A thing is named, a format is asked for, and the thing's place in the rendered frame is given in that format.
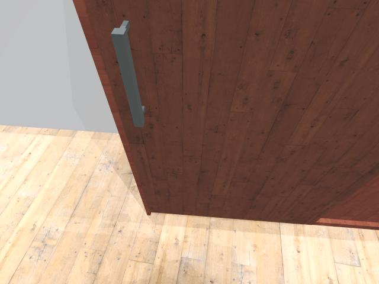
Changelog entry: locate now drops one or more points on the handle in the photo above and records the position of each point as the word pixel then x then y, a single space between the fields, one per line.
pixel 123 52

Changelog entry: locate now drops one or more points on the wardrobe door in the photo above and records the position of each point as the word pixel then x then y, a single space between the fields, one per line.
pixel 363 205
pixel 263 110

